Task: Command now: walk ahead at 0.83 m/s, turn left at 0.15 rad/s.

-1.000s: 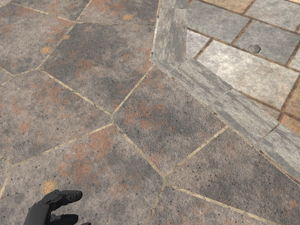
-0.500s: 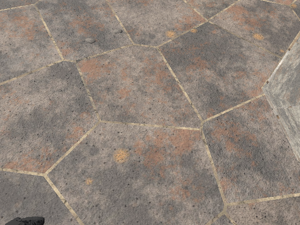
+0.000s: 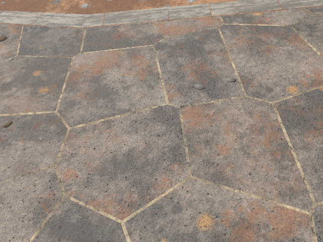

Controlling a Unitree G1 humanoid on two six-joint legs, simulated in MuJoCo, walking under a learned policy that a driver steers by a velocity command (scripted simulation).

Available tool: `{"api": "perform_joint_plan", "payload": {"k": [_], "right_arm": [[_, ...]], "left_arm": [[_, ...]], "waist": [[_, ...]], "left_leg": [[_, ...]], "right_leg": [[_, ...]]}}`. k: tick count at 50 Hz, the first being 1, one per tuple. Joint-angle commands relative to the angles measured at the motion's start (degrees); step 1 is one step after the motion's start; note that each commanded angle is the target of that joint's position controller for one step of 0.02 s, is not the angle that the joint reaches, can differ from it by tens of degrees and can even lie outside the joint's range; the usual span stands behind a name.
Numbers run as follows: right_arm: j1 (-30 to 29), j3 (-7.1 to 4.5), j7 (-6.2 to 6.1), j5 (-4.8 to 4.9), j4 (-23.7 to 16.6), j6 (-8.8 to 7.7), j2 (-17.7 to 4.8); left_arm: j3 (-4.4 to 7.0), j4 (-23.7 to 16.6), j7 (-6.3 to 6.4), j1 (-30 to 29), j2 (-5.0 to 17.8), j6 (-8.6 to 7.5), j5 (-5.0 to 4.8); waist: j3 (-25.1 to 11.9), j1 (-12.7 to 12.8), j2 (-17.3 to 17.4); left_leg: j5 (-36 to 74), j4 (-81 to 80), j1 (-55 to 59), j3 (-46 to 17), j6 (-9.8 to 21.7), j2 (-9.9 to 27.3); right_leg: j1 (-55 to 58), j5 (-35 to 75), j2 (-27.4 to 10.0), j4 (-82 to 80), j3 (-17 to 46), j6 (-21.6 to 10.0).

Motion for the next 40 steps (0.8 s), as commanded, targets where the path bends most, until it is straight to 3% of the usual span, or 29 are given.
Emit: {"api": "perform_joint_plan", "payload": {"k": [1,6,8,9,10,11,12,13,14,15,16,17,18,19,21,22,25,27,28,30,31,33,34,35,36,37,38,39,40], "right_arm": [[-13.3,-0.04,0.99,0.11,-7.4,-1.93,-1.1],[-20.3,0.50,3.87,1.26,-9.1,-3.05,-0.1],[-19.6,0.06,4.37,1.15,-9.3,-3.22,-1.4],[-17.6,-0.61,4.11,0.98,-9.4,-3.00,-3.0],[-11.3,-1.78,3.43,1.10,-8.5,-2.51,-5.5],[2.3,-3.34,2.30,1.56,-5.0,-1.70,-8.2],[16.6,-4.54,0.86,1.40,-1.5,-0.60,-11.8],[19.2,-5.00,1.40,-0.29,0.4,-1.40,-16.5],[21.0,-3.64,1.04,-1.27,1.1,-1.66,-9.8],[17.6,-2.84,0.79,-1.60,2.4,-1.97,-7.7],[14.4,-2.64,0.75,-1.63,3.2,-2.24,-7.0],[11.0,-2.29,0.92,-2.35,3.8,-2.58,-5.3],[8.3,-1.68,1.01,-3.07,4.4,-3.12,-2.8],[6.2,-1.43,1.28,-2.47,5.3,-3.46,-0.8],[3.1,-1.47,1.45,-1.15,6.7,-3.87,0.0],[2.6,-1.49,1.38,-1.35,7.0,-4.03,0.0],[2.2,-1.86,0.44,-2.54,7.6,-4.47,-1.9],[4.4,-2.03,-0.40,-2.53,8.2,-4.35,-3.6],[5.9,-2.59,-0.77,-1.98,8.5,-4.40,-6.3],[7.7,-2.78,-1.52,-1.94,9.2,-3.44,-8.2],[9.2,-3.16,-2.10,-2.25,9.4,-2.67,-10.1],[7.7,-4.28,-2.96,-1.79,8.4,-0.68,-14.7],[4.2,-4.70,-2.68,-1.33,7.2,-0.07,-16.1],[0.3,-4.48,-2.03,-0.65,5.7,-0.38,-15.1],[-0.4,-1.78,-0.77,-1.26,5.4,-2.05,-5.3],[7.0,0.68,0.10,0.25,0.5,-4.80,2.0],[2.6,0.48,0.55,0.63,-1.2,-7.23,-4.1],[-2.5,-0.15,0.58,1.76,-2.8,-7.90,-6.2],[-2.9,-0.13,0.11,0.96,-2.3,-7.72,-5.4]], "left_arm": [[0.76,-2.8,0.43,-0.8,8.1,-0.53,-0.19],[-0.02,-0.2,0.79,3.0,9.3,0.72,-0.89],[0.17,0.4,0.79,2.4,10.7,1.33,-0.97],[0.42,0.9,0.94,2.7,11.7,1.52,-0.66],[0.67,1.4,1.18,2.5,12.8,1.80,-0.15],[0.82,1.3,1.46,0.5,13.7,2.00,0.43],[-0.05,-0.9,1.51,-0.6,11.3,1.35,1.87],[-2.86,-3.2,0.87,6.0,0.1,-0.42,0.40],[-0.74,-3.7,0.63,-2.3,8.3,-1.95,-2.81],[0.37,-6.2,0.69,-10.3,10.3,-2.12,-4.72],[-0.07,-6.9,0.83,-13.0,8.6,-2.11,-3.83],[0.17,-6.8,0.74,-13.3,7.2,-1.51,-2.53],[0.30,-6.0,0.34,-10.0,5.7,-0.18,-2.64],[0.27,-5.3,0.10,-8.6,4.2,1.30,-2.99],[0.31,-5.5,0.06,-9.6,2.5,3.62,-2.95],[0.40,-5.9,0.10,-11.3,2.7,4.19,-2.53],[0.34,-8.9,-0.30,-17.6,3.8,3.91,-1.83],[0.44,-9.6,-1.31,-20.6,4.7,3.44,-1.58],[-0.10,-11.1,-2.16,-23.2,3.8,3.01,-1.52],[0.19,-13.2,-3.92,-27.5,5.2,2.10,-1.57],[0.80,-13.9,-4.34,-28.2,6.5,1.81,-2.05],[2.71,-13.3,-4.23,-19.4,10.4,2.62,-3.28],[4.46,-11.2,-3.72,-8.4,13.9,3.82,-3.30],[6.83,-7.4,-2.65,5.5,18.3,4.99,-2.65],[6.58,-5.2,-1.50,7.3,18.6,5.95,-2.63],[5.57,-9.0,-1.65,-0.1,18.6,4.40,-0.42],[4.65,-11.1,-1.87,-1.7,14.4,2.82,0.37],[4.14,-11.2,-2.25,-2.3,11.9,1.38,0.60],[3.87,-11.5,-2.81,-6.0,11.1,0.33,0.39]], "waist": [[9.9,0.9,-10.1],[13.1,2.2,-10.6],[11.9,-0.2,-12.3],[8.8,-2.3,-14.2],[3.5,-7.0,-16.0],[-3.5,-14.7,-15.5],[-13.3,-20.6,-9.8],[-27.1,-13.5,14.4],[-24.4,-17.3,12.2],[-10.9,-16.8,9.2],[-4.8,-14.3,2.0],[-0.5,-10.9,0.5],[0.4,-7.4,3.7],[2.1,-5.8,4.3],[7.3,-3.8,3.1],[9.3,-3.8,1.7],[13.2,-3.8,0.4],[12.9,-5.2,-3.5],[14.0,-5.8,-3.2],[14.1,-6.5,-3.7],[11.6,-6.1,-2.5],[4.8,0.2,3.7],[-0.5,6.3,6.2],[-5.9,12.6,4.2],[-0.6,10.0,-11.8],[-7.5,-2.1,-26.3],[-10.7,0.9,-15.4],[-3.9,-0.5,-5.8],[1.3,-4.6,4.2]], "left_leg": [[5.8,-7.5,-9.0,3.0,-1.1,0.9],[5.5,-20.6,-2.6,6.2,0.3,-0.5],[0.9,-24.2,4.6,8.2,2.4,-2.9],[-1.6,-24.1,10.6,9.5,3.7,-5.0],[-3.6,-23.5,20.6,10.9,5.5,-7.0],[-2.9,-23.7,38.4,10.2,7.6,-7.1],[-10.5,-20.1,63.4,-4.0,9.7,4.7],[-41.6,-31.5,79.2,-37.0,16.4,19.7],[-45.4,-41.5,74.2,-43.9,12.9,19.2],[-35.9,-41.5,65.4,-33.2,10.6,17.9],[-25.8,-42.2,55.3,-25.0,10.1,16.4],[-20.3,-43.6,46.7,-18.7,9.5,14.2],[-17.3,-45.1,40.5,-13.8,9.4,13.0],[-14.4,-47.0,36.9,-9.2,9.1,11.9],[-7.6,-49.9,31.2,-0.7,7.2,11.2],[-2.6,-50.3,29.8,3.9,6.3,9.7],[3.7,-53.4,27.8,12.2,5.9,6.8],[8.6,-54.4,32.9,16.4,4.2,5.7],[12.9,-54.1,34.6,17.1,3.9,7.9],[29.6,-51.2,41.1,19.5,1.4,8.1],[42.5,-47.8,44.9,19.6,0.7,8.3],[69.7,-33.9,49.8,19.4,0.7,10.2],[75.7,-21.4,47.1,18.4,1.7,11.2],[67.7,-3.4,37.3,16.7,2.6,9.1],[-1.5,24.0,20.5,14.9,0.7,-2.3],[-29.3,40.7,-1.0,3.0,-0.4,-10.8],[-23.8,37.4,-4.4,-6.3,3.3,-8.0],[-19.8,30.8,-4.4,-6.3,5.1,-5.9],[-16.1,24.3,-1.1,-6.5,4.9,-3.6]], "right_leg": [[-0.6,3.5,-11.5,-11.1,9.9,-8.3],[3.4,13.6,-13.7,-12.1,5.0,-8.1],[5.1,32.4,-14.4,-8.1,2.2,-7.2],[6.2,50.3,-15.1,-3.5,1.3,-6.8],[5.9,66.7,-15.5,4.8,-0.1,-6.1],[-1.2,72.1,-14.2,18.6,-1.9,-4.7],[-19.8,50.9,-11.7,38.6,-0.2,-3.6],[-37.4,-5.9,0.1,59.2,4.7,-1.8],[-42.1,-6.7,-1.1,64.9,9.3,-3.1],[-47.8,-3.1,-3.2,66.8,6.5,-3.0],[-46.5,0.8,-5.7,64.7,5.3,-2.8],[-43.7,4.3,-7.6,62.2,4.9,-2.5],[-39.4,6.7,-9.5,61.5,5.6,-2.2],[-37.4,6.8,-10.4,60.9,5.2,-2.0],[-38.7,6.6,-11.1,59.6,4.7,-1.5],[-40.2,9.1,-10.7,58.5,4.5,-1.3],[-41.6,20.9,-8.5,47.9,1.6,-0.9],[-41.4,27.4,-6.4,41.3,-2.1,-2.2],[-41.0,28.7,-7.0,36.1,-3.1,-2.8],[-38.8,28.9,-3.8,28.3,-8.4,-4.6],[-35.5,27.9,-0.8,26.9,-11.6,-5.3],[-25.0,19.8,3.9,28.4,-14.6,-6.9],[-12.7,14.9,4.7,30.5,-13.2,-8.8],[6.5,15.0,4.4,26.4,-8.5,-11.0],[13.0,12.7,1.0,24.8,0.3,-13.5],[23.0,-4.9,-8.7,11.6,34.5,-26.0],[22.2,-20.0,-12.6,-0.9,48.4,-25.2],[14.5,-22.4,-12.6,-5.1,48.8,-21.8],[4.4,-18.9,-11.3,-5.2,45.6,-19.8]]}}
Velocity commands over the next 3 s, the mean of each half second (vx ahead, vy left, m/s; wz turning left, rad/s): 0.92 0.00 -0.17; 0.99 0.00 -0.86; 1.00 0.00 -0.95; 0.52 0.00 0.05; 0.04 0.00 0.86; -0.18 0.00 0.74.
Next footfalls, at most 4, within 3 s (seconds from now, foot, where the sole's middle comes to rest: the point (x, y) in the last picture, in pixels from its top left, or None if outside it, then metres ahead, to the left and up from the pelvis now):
0.22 left None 0.36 0.19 -0.78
0.70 right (208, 188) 0.78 -0.04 -0.78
1.14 left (213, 117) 1.23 -0.07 -0.78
1.62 right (306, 116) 1.25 -0.57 -0.78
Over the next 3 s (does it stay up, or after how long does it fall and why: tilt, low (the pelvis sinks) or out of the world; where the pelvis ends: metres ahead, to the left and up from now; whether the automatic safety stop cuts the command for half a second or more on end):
stays up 1.26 -0.71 -0.02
